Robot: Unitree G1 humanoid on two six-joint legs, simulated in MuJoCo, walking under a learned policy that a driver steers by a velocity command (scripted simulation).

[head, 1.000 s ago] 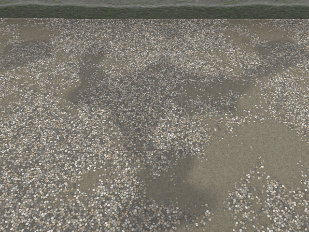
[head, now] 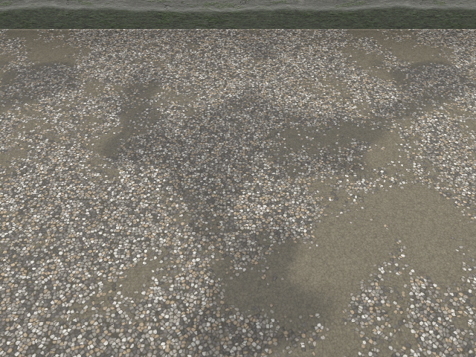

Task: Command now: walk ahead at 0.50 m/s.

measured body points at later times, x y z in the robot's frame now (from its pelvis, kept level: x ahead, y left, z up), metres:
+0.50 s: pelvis +0.00 +0.00 +0.00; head -0.01 +0.00 +0.45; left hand +0.18 +0.20 -0.09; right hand +0.19 -0.19 -0.08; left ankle -0.03 +0.09 -0.73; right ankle -0.05 -0.08 -0.73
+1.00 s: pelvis +0.00 +0.00 +0.00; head -0.01 +0.00 +0.45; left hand +0.18 +0.20 -0.09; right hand +0.19 -0.19 -0.09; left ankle -0.03 +0.09 -0.73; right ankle -0.05 -0.08 -0.73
